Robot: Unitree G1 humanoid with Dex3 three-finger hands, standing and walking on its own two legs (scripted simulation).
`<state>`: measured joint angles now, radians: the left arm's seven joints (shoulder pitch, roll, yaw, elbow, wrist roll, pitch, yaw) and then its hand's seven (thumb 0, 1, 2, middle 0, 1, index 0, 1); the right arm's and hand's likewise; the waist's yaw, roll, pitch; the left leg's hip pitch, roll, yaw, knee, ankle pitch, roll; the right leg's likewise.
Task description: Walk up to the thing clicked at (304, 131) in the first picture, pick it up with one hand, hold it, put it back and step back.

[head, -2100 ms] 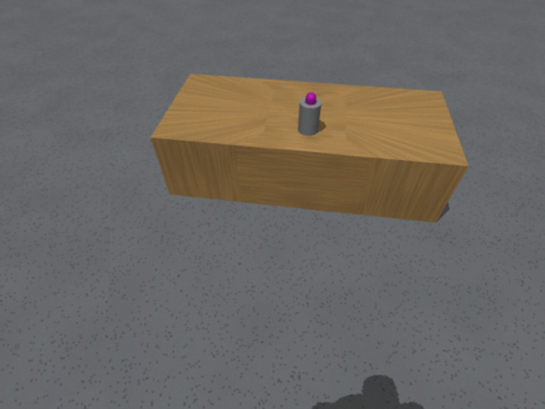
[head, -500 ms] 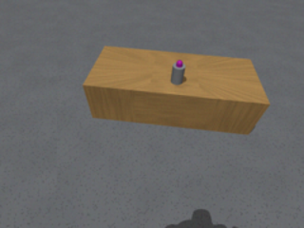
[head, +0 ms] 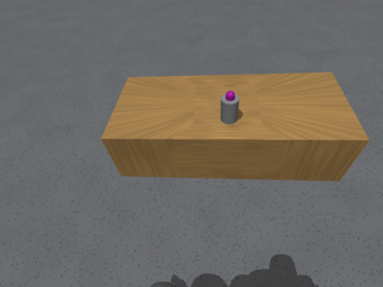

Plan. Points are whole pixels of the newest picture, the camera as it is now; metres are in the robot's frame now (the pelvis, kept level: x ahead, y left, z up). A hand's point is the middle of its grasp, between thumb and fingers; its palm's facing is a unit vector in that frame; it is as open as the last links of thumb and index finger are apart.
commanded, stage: walk up
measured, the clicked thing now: (229, 105) +1.00 -0.14 -0.32
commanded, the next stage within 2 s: none
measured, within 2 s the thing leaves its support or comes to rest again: neither
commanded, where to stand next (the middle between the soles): +0.36 +0.09 m, yaw -2 degrees
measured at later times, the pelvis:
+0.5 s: pelvis +0.17 +0.10 +0.00, yaw -1 degrees
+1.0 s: pelvis +0.27 +0.10 -0.01, yaw -1 degrees
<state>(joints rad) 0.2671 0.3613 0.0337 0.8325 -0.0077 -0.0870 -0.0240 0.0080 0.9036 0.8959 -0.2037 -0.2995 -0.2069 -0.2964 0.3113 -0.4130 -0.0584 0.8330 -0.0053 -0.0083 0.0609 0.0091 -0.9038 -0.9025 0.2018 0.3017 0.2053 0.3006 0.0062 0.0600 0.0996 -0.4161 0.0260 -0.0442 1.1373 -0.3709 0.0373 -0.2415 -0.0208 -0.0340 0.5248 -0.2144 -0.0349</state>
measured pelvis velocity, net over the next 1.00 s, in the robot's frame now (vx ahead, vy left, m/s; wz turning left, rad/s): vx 0.27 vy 0.10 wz -0.02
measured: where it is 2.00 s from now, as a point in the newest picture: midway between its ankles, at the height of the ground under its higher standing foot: (185, 278)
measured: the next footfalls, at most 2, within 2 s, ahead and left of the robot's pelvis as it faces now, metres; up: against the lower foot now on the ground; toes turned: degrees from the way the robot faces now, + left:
left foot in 0.24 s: +0.22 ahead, +0.20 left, +0.00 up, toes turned +4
right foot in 0.68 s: +0.34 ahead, -0.02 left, +0.00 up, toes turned -3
